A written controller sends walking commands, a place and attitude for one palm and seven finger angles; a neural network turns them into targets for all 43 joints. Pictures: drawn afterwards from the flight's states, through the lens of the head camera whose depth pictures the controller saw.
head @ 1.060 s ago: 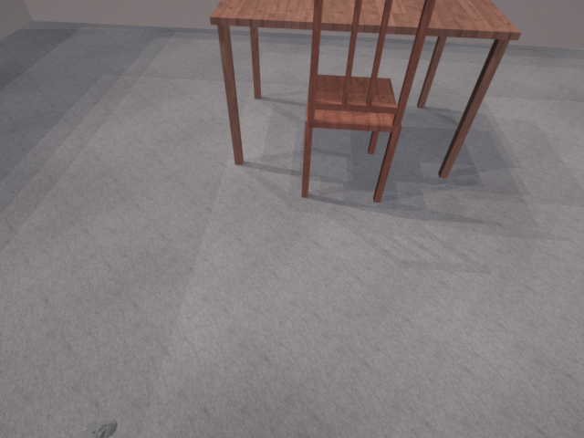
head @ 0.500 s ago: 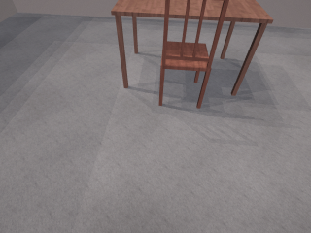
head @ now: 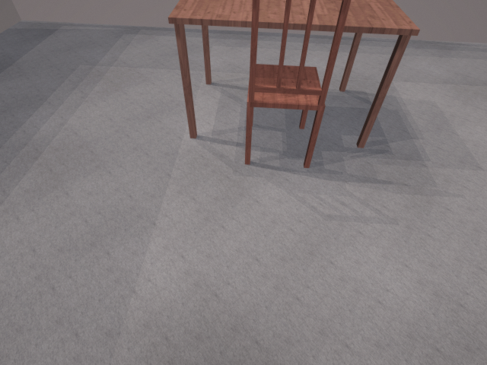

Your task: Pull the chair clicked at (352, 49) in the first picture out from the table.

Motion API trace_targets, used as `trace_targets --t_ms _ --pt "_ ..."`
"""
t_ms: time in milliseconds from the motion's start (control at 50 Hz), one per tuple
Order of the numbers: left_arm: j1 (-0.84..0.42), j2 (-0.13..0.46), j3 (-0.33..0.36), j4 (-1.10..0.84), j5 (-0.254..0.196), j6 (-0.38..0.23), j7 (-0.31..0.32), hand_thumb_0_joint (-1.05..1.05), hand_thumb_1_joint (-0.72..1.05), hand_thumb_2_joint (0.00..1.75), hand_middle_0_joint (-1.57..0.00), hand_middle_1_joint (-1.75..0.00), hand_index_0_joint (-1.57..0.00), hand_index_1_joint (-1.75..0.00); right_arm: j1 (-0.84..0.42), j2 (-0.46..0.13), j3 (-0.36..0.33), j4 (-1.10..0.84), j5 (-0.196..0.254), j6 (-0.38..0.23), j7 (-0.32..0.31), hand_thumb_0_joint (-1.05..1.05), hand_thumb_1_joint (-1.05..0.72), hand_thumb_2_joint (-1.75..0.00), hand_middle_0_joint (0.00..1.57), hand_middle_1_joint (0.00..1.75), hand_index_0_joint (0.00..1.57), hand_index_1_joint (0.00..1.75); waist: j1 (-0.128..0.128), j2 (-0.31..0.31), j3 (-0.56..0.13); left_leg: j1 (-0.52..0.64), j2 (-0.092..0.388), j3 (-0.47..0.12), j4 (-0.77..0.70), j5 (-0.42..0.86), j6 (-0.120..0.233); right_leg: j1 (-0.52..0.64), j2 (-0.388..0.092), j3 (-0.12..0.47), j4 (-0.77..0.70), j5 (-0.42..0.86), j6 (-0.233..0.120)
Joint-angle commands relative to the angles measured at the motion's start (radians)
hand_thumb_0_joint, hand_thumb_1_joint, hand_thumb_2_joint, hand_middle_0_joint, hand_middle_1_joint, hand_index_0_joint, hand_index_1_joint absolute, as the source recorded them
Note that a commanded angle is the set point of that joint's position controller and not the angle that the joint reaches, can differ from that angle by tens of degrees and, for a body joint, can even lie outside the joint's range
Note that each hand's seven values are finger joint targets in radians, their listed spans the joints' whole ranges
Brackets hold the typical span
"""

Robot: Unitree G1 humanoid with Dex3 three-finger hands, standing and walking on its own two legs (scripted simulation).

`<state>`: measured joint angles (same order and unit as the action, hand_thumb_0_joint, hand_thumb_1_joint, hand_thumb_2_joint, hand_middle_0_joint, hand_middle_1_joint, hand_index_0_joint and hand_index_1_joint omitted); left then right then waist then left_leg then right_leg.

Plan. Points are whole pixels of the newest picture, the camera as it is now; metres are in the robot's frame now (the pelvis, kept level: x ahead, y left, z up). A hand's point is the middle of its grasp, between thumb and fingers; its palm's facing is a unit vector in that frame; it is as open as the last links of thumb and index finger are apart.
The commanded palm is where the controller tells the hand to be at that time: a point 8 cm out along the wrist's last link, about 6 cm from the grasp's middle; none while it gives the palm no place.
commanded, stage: look at it before walking up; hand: left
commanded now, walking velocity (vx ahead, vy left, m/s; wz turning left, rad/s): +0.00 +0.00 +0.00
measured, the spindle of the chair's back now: (283, 47) +1.37 -0.10 -0.06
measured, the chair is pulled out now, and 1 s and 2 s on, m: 0.00 0.00 0.00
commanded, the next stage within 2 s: walk to a spot facing it in 0.58 s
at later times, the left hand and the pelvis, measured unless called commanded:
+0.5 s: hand out of the picture +0.08 +0.25 -0.16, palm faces -0.03 -0.94 -0.34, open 7.4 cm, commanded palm none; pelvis +0.01 +0.00 +0.00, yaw +0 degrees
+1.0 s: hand out of the picture +0.06 +0.19 -0.19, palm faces -0.08 -0.97 -0.22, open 7.4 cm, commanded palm none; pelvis +0.06 -0.01 -0.02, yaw -6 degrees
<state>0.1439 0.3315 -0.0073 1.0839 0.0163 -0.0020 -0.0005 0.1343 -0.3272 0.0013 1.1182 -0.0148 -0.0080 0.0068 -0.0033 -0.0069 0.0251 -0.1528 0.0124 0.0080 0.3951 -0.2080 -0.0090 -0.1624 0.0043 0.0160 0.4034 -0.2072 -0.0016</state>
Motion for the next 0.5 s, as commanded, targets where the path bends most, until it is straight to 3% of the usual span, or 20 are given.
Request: trace_targets --t_ms 0,480 --pt "-0.038 0.206 0.037 -0.066 -0.006 -0.023 0.012 0.00 0.90 0.90 -0.20 -0.30 -0.20 -0.30 -0.052 -0.207 -0.037 -0.065 0.004 -0.025 -0.017 0.00 -0.90 -0.90 0.20 0.30 0.20 0.30 0.003 0.007 -0.041 0.008 0.103 -0.095 -0.074 0.075 0.036 -0.019 -0.121 0.113 -0.085 0.049 -0.032" --pt "-0.034 0.209 0.037 -0.057 -0.005 -0.025 0.014 0.00 0.90 0.90 -0.20 -0.30 -0.20 -0.30 -0.068 -0.212 -0.037 -0.063 0.007 -0.027 -0.019 0.00 -0.90 -0.90 0.20 0.30 0.20 0.30 0.006 0.003 -0.065 0.051 0.114 -0.088 -0.078 0.162 0.037 0.016 -0.124 0.100 -0.072 0.174 -0.029"
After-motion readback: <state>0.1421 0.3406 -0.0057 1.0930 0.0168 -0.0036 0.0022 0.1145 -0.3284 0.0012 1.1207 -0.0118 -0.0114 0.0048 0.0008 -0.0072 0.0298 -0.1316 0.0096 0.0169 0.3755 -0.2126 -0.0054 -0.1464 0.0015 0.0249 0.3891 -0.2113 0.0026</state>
